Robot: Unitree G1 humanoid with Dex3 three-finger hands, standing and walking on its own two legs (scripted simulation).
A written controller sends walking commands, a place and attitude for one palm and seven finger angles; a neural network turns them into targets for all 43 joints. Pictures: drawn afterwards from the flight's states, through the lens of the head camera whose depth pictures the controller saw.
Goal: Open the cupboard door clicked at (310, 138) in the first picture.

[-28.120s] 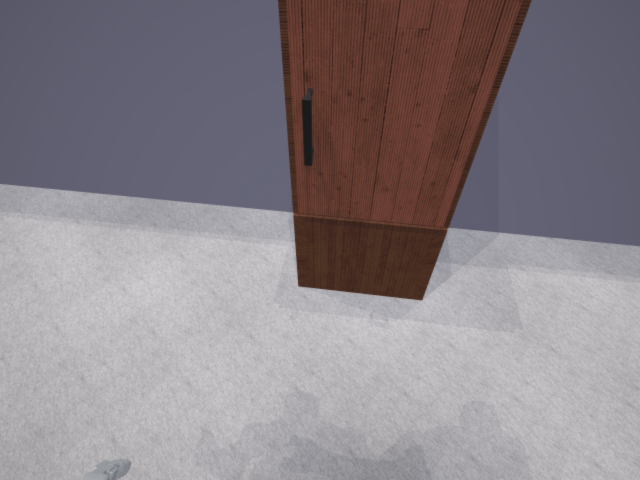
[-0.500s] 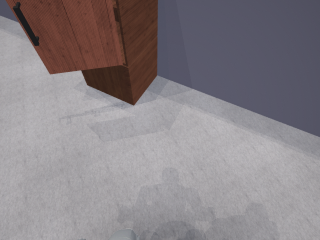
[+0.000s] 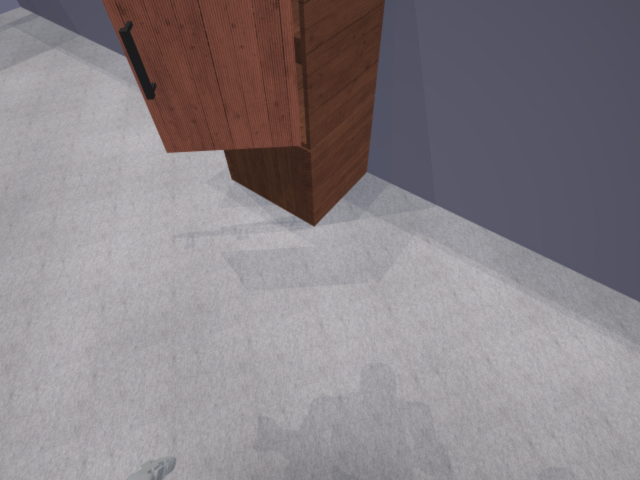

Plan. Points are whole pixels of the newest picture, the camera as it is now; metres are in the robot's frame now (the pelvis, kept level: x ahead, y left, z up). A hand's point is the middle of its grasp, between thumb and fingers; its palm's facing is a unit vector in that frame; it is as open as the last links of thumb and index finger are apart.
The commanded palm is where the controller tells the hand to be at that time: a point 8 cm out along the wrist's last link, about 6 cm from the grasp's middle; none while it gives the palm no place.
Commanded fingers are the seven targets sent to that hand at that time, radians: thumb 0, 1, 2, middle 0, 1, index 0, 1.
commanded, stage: turn to face it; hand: left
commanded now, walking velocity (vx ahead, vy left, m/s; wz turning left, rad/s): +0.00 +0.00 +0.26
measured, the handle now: (140, 61) +1.01 +0.51 -0.03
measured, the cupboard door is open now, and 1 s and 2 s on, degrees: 40 40 40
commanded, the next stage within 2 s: take the last steps up to it in 0.02 s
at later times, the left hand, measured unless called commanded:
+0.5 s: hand out of the picture -0.07 +0.21 -0.17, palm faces +0.30 -0.93 -0.20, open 7.3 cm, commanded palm none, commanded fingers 0.00 0.90 0.90 -0.20 -0.30 -0.20 -0.30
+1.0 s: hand (153, 364) +0.29 +0.30 -0.15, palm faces +0.11 -0.98 -0.19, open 7.4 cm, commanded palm none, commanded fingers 0.00 0.90 0.90 -0.20 -0.30 -0.20 -0.30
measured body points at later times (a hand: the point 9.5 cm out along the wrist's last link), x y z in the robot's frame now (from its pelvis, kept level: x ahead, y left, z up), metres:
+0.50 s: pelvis +0.03 +0.04 +0.01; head +0.05 +0.06 +0.46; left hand -0.09 +0.26 -0.15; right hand +0.18 -0.17 -0.13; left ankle +0.02 +0.16 -0.72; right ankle -0.01 -0.11 -0.73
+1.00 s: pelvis +0.18 +0.11 +0.00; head +0.22 +0.09 +0.45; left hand +0.29 +0.35 -0.13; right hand +0.09 -0.12 -0.15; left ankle +0.02 +0.16 -0.73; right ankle +0.28 +0.03 -0.72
